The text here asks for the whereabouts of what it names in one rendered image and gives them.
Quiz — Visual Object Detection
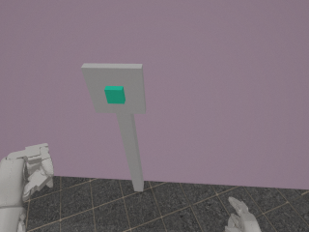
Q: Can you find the robot left hand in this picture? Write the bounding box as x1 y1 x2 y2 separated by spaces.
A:
0 143 54 208

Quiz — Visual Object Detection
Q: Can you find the panel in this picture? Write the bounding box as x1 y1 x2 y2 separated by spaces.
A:
81 63 147 192

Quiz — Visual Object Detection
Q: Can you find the robot left forearm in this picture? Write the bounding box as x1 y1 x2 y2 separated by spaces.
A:
0 205 27 232

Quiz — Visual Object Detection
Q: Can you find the robot right hand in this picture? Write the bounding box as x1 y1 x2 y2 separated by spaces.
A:
225 196 262 232

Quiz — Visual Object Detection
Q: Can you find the button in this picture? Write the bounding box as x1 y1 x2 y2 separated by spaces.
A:
104 86 126 104

